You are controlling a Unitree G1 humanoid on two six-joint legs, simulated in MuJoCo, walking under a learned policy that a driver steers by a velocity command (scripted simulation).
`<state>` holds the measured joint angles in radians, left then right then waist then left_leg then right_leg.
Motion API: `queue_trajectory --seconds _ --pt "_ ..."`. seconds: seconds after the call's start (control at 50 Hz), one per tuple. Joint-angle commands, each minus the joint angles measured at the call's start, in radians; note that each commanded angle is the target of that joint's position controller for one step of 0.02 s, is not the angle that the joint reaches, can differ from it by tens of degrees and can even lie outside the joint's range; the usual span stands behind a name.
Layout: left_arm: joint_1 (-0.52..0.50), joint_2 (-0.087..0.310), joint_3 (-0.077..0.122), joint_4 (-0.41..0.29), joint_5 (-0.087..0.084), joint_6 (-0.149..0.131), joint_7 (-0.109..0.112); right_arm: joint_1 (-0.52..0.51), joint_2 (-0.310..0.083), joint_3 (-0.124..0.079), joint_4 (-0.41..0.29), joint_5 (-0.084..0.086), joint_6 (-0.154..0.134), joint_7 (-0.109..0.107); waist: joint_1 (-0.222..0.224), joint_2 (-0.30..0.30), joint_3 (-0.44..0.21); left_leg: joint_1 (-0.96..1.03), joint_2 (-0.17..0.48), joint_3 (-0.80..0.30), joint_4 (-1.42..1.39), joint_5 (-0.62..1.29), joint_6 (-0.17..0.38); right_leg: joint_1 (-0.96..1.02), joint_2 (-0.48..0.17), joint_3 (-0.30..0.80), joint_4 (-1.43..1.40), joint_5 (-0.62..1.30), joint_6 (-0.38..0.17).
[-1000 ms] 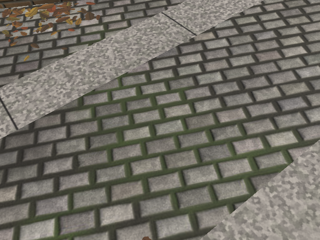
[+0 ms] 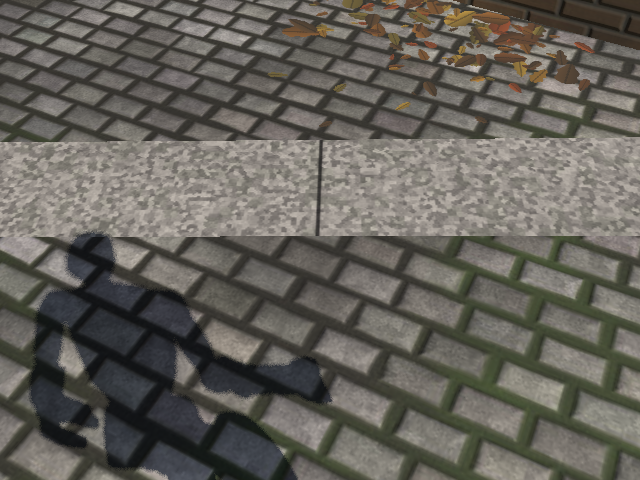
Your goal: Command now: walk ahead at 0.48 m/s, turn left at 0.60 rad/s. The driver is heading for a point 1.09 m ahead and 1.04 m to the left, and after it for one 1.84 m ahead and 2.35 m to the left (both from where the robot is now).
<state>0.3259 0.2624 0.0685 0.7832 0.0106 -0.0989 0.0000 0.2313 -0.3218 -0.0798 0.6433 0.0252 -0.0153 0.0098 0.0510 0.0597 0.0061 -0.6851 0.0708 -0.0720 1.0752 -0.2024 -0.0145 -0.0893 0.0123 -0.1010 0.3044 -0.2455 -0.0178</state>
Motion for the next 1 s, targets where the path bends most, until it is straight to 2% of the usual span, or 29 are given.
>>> queue_trajectory --seconds 0.02,0.08,0.14,0.18,0.2,0.22,0.24,0.26,0.28,0.3,0.32,0.34,0.36,0.38,0.42,0.46,0.5,0.58,0.66,0.68,0.7,0.72,0.74,0.76,0.78,0.82,0.84,0.9,1.0 --pt "-0.072 0.163 0.036 -0.059 -0.003 -0.012 0.007 -0.074 -0.019 0.004 -0.089 -0.003 -0.018 0.013 -0.009 -0.139 0.049 -0.085 0.031 -0.002 -0.136 0.137 -0.010 0.029 -0.256 0.107 -0.154 0.260 -0.148" --pt "-0.041 0.189 0.041 -0.035 -0.014 -0.003 0.012 -0.174 0.002 0.016 -0.113 -0.004 -0.026 0.035 0.026 -0.123 0.078 -0.022 0.018 0.063 -0.306 0.217 0.011 0.040 -0.257 0.023 -0.154 0.284 -0.129" --pt "-0.014 0.221 0.050 -0.013 -0.032 0.011 0.010 -0.224 -0.010 0.012 -0.139 0.002 -0.027 0.053 0.023 -0.123 0.095 0.021 -0.003 0.104 -0.405 0.165 0.055 0.112 -0.287 -0.023 -0.122 0.402 -0.111" --pt "-0.016 0.254 0.059 -0.010 -0.040 0.024 0.014 -0.186 -0.048 -0.007 -0.142 -0.003 -0.022 0.055 -0.021 -0.152 0.042 0.133 -0.067 0.159 -0.430 0.066 0.101 0.163 -0.291 -0.065 0.003 0.761 -0.093" --pt "-0.016 0.269 0.063 -0.011 -0.043 0.033 0.017 -0.103 -0.083 -0.026 -0.126 -0.004 -0.017 0.053 -0.075 -0.164 -0.016 0.249 -0.110 0.184 -0.440 0.025 0.129 0.168 -0.284 -0.085 0.139 0.922 -0.082" --pt "-0.026 0.261 0.058 -0.015 -0.047 0.038 0.021 0.060 -0.130 -0.056 -0.086 0.001 -0.011 0.043 -0.168 -0.146 -0.102 0.484 -0.150 0.190 -0.497 0.081 0.168 0.091 -0.258 -0.114 0.344 0.945 -0.056" --pt "-0.007 0.218 0.040 -0.033 -0.028 0.033 0.024 0.227 -0.195 -0.086 -0.049 0.006 0.002 0.023 -0.240 -0.067 -0.192 0.798 -0.081 0.044 -0.500 0.085 0.214 -0.150 -0.223 -0.110 0.641 0.663 -0.016" --pt "0.099 0.063 -0.011 -0.096 0.011 0.011 0.009 0.176 -0.313 -0.095 -0.059 0.011 -0.008 0.016 -0.087 0.223 -0.287 1.093 0.195 -0.554 -0.594 -0.114 0.396 -0.582 -0.020 -0.023 1.010 -0.322 0.040" --pt "-0.005 0.151 -0.003 -0.109 -0.021 -0.026 -0.003 0.215 -0.231 -0.070 -0.092 0.005 -0.025 0.022 -0.174 0.112 -0.422 1.127 0.253 -0.787 -0.747 -0.261 0.426 -0.672 -0.003 0.203 1.113 -0.348 0.027" --pt "-0.107 0.198 0.010 -0.143 -0.056 -0.040 -0.009 0.186 -0.177 -0.053 -0.069 -0.005 -0.039 0.027 -0.183 0.057 -0.265 1.028 0.229 -0.648 -0.781 -0.192 0.370 -0.745 -0.043 0.203 1.094 -0.245 0.012" --pt "-0.126 0.184 0.002 -0.149 -0.045 -0.050 -0.003 0.129 -0.159 -0.045 -0.067 -0.002 -0.047 0.026 -0.137 -0.019 -0.162 0.871 0.187 -0.529 -0.783 -0.085 0.342 -0.717 -0.085 0.194 1.007 -0.155 0.003" --pt "-0.129 0.184 0.006 -0.141 -0.017 -0.050 0.005 0.047 -0.136 -0.036 -0.081 -0.010 -0.048 0.025 -0.090 -0.050 -0.094 0.724 0.152 -0.432 -0.779 0.109 0.319 -0.654 -0.110 0.190 0.931 -0.112 0.014" --pt "-0.107 0.198 0.013 -0.133 -0.004 -0.039 0.007 -0.005 -0.119 -0.028 -0.098 -0.026 -0.048 0.020 -0.049 -0.031 -0.072 0.620 0.127 -0.358 -0.784 0.309 0.313 -0.576 -0.128 0.195 0.900 -0.094 0.024" --pt "-0.092 0.200 0.015 -0.129 0.002 -0.025 0.008 -0.029 -0.118 -0.028 -0.100 -0.031 -0.047 0.015 -0.027 -0.024 -0.066 0.555 0.115 -0.317 -0.789 0.448 0.314 -0.529 -0.129 0.188 0.876 -0.095 0.039" --pt "-0.081 0.167 0.007 -0.124 0.012 -0.001 0.011 -0.028 -0.129 -0.031 -0.077 -0.024 -0.048 0.002 -0.012 -0.038 -0.059 0.465 0.092 -0.230 -0.782 0.648 0.314 -0.490 -0.116 0.160 0.797 -0.076 0.074" --pt "-0.125 0.135 -0.004 -0.139 0.017 0.012 0.015 -0.015 -0.151 -0.037 -0.056 -0.019 -0.037 -0.015 -0.018 -0.028 -0.055 0.413 0.045 -0.166 -0.765 0.714 0.291 -0.477 -0.080 0.137 0.679 0.017 0.097" --pt "-0.189 0.110 -0.016 -0.153 0.015 0.016 0.012 -0.006 -0.149 -0.038 -0.041 -0.008 -0.018 -0.029 -0.041 0.001 -0.072 0.388 -0.010 -0.124 -0.732 0.664 0.242 -0.426 -0.039 0.127 0.527 0.153 0.102" --pt "-0.305 0.120 -0.016 -0.182 -0.003 0.018 -0.006 0.045 -0.151 -0.040 -0.014 -0.002 0.014 -0.046 -0.091 0.033 -0.094 0.440 -0.006 -0.210 -0.676 0.476 0.192 -0.367 0.023 0.152 0.310 0.274 0.093" --pt "-0.254 0.164 0.010 -0.177 0.004 0.007 -0.009 0.005 -0.124 -0.032 -0.028 -0.005 0.024 -0.051 -0.047 0.073 -0.090 0.541 0.004 -0.349 -0.531 0.370 0.159 -0.312 0.018 0.192 0.160 0.218 0.041" --pt "-0.214 0.176 0.016 -0.173 0.013 -0.001 -0.003 -0.011 -0.099 -0.024 -0.040 -0.005 0.022 -0.049 -0.022 0.055 -0.114 0.514 -0.043 -0.331 -0.444 0.309 0.126 -0.199 -0.028 0.198 0.087 0.370 0.008" --pt "-0.158 0.231 0.025 -0.179 0.031 -0.001 0.008 0.009 -0.044 -0.005 -0.063 -0.023 0.017 -0.048 -0.020 -0.080 -0.217 0.397 -0.123 -0.238 -0.214 0.029 0.075 0.027 -0.220 0.347 0.125 0.709 -0.067" --pt "-0.138 0.245 0.027 -0.170 0.050 0.021 0.009 0.191 -0.030 0.003 -0.053 -0.008 0.018 -0.044 -0.097 -0.342 -0.329 0.158 -0.247 -0.149 0.010 -0.550 0.013 0.273 -0.462 0.664 0.130 0.877 -0.279" --pt "-0.152 0.188 0.023 -0.178 0.009 0.038 0.008 0.232 -0.141 -0.021 -0.017 -0.011 0.025 -0.040 -0.093 -0.266 -0.324 0.102 -0.154 -0.135 0.139 -0.504 -0.027 0.224 -0.483 0.737 0.103 0.621 -0.298" --pt "-0.177 0.136 0.007 -0.196 0.004 0.048 0.013 0.133 -0.191 -0.040 -0.017 0.000 0.043 -0.043 -0.056 -0.186 -0.217 0.071 -0.124 -0.102 0.201 -0.422 -0.055 0.139 -0.404 0.594 0.091 0.480 -0.253" --pt "-0.208 0.121 0.001 -0.198 0.010 0.062 0.016 0.089 -0.182 -0.042 -0.020 0.001 0.062 -0.051 -0.059 -0.140 -0.165 0.068 -0.102 -0.073 0.212 -0.357 -0.069 0.054 -0.346 0.500 0.067 0.353 -0.215" --pt "-0.261 0.136 0.000 -0.198 0.015 0.077 0.023 0.059 -0.143 -0.037 -0.041 0.001 0.086 -0.053 -0.074 -0.172 -0.071 0.115 -0.074 -0.031 0.183 -0.274 -0.080 -0.118 -0.274 0.366 0.001 0.228 -0.195" --pt "-0.267 0.140 0.004 -0.195 0.021 0.079 0.027 0.063 -0.113 -0.030 -0.044 0.001 0.088 -0.053 -0.076 -0.194 -0.059 0.146 -0.074 -0.002 0.138 -0.249 -0.080 -0.153 -0.244 0.304 -0.020 0.223 -0.191" --pt "-0.244 0.149 0.013 -0.177 0.017 0.084 0.032 0.032 -0.076 -0.019 -0.063 -0.007 0.080 -0.050 -0.053 -0.207 -0.097 0.166 -0.049 0.029 0.012 -0.231 -0.078 -0.095 -0.268 0.240 -0.026 0.293 -0.226" --pt "-0.258 0.192 0.033 -0.160 0.002 0.098 0.026 -0.015 -0.073 -0.011 -0.086 -0.010 0.076 -0.027 -0.036 -0.212 -0.120 0.279 -0.017 0.072 -0.202 -0.172 -0.046 -0.094 -0.306 0.168 -0.033 0.244 -0.229"
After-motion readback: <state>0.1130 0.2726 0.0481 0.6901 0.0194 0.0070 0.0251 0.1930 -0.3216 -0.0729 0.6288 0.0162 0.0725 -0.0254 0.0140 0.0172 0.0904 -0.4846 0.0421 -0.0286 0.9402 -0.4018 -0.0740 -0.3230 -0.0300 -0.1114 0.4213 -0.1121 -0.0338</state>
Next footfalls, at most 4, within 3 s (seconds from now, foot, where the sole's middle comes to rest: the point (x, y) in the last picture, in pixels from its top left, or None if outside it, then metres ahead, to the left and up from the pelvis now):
0.24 left None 0.30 0.16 -0.78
0.68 right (336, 445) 0.56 0.06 -0.78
1.12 left None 0.36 0.22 -0.78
1.58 right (322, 461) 0.53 0.08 -0.78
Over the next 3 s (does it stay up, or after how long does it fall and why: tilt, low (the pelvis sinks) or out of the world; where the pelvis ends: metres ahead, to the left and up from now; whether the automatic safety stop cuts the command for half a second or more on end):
stays up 0.74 0.73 -0.01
